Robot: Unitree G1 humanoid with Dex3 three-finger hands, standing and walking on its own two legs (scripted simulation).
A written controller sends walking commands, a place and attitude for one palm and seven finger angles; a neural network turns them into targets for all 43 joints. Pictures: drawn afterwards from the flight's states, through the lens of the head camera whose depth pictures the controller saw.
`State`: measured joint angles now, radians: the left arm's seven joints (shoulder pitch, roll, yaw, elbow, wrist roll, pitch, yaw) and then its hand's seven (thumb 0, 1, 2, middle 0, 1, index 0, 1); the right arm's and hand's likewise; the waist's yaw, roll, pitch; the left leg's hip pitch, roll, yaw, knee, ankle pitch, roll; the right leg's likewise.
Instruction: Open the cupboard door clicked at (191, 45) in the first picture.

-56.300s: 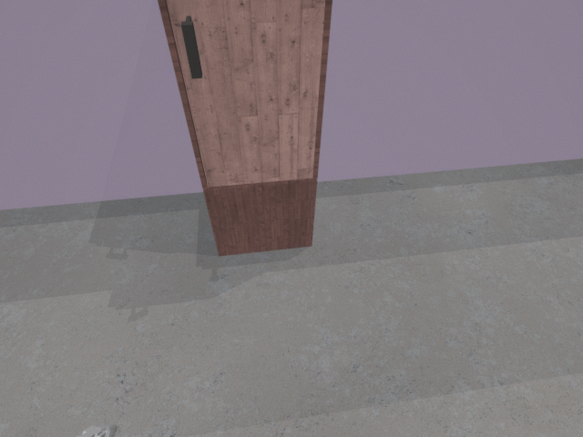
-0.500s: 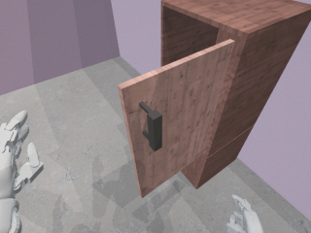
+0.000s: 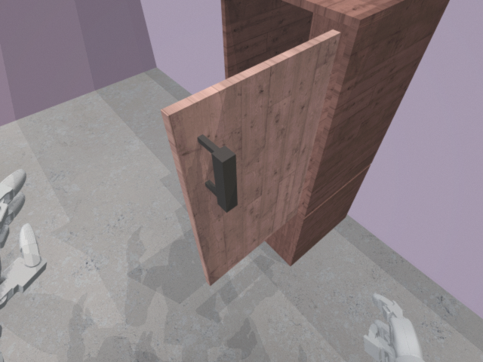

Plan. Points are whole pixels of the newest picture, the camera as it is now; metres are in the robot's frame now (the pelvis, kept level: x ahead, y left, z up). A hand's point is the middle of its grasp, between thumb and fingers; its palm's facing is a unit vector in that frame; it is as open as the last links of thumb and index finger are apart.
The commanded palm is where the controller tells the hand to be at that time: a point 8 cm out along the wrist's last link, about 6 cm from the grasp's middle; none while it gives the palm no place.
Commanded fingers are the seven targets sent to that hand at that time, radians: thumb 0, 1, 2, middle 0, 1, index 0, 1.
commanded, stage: step back with the hand held close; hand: left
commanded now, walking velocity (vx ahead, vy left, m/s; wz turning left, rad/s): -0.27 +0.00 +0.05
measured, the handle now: (216, 173) +0.37 +0.07 +0.13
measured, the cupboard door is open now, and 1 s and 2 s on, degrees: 91 91 91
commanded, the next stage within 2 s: stop stepping back and stand still in 0.66 s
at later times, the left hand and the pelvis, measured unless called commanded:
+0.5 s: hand out of the picture +0.10 +0.28 +0.16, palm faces +0.51 -0.75 -0.42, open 7.4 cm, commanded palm +0.03 +0.32 +0.17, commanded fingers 0.00 0.90 0.90 -0.20 -0.30 -0.20 -0.30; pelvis -0.10 +0.01 -0.02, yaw +2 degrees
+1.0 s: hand out of the picture +0.00 +0.25 +0.17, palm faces +0.44 -0.78 -0.44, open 7.4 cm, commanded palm -0.06 +0.29 +0.17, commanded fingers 0.00 0.90 0.90 -0.20 -0.30 -0.20 -0.30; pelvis -0.20 -0.01 -0.01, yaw +0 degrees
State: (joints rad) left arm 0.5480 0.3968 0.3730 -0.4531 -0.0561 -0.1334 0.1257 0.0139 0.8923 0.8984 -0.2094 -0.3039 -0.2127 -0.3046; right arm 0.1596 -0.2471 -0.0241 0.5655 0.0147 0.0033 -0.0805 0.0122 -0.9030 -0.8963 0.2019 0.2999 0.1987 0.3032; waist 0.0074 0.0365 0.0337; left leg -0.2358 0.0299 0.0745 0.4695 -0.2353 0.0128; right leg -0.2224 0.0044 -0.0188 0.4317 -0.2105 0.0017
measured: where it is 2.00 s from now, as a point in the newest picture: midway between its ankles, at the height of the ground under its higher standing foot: outside the picture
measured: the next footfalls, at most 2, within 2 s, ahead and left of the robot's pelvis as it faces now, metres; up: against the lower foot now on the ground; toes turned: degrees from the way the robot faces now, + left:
right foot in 0.82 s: -0.21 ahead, -0.11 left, +0.00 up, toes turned +1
left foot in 1.02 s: -0.17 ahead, +0.11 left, +0.00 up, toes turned +4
